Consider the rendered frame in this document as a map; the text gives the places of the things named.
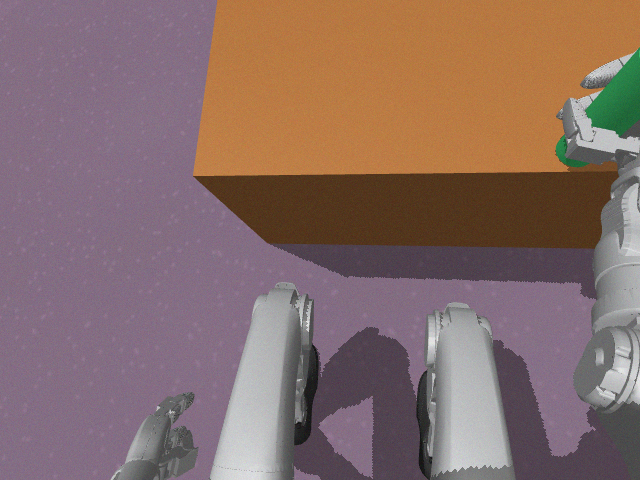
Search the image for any left robot foot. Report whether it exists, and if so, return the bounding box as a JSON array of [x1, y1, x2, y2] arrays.
[[294, 344, 318, 445]]

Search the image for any can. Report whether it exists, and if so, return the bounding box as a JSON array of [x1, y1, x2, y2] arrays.
[[556, 48, 640, 167]]

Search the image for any left robot arm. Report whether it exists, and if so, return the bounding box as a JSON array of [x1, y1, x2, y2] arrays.
[[111, 460, 160, 480]]

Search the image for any right robot arm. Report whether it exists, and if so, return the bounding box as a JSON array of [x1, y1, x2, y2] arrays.
[[573, 166, 640, 480]]

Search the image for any right robot foot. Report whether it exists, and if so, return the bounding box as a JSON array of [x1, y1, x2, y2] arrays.
[[416, 370, 432, 480]]

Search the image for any left robot hand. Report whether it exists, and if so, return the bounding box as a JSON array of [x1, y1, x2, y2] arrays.
[[125, 392, 199, 480]]

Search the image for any right robot hand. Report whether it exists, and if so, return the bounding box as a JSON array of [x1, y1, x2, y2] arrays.
[[556, 47, 640, 177]]

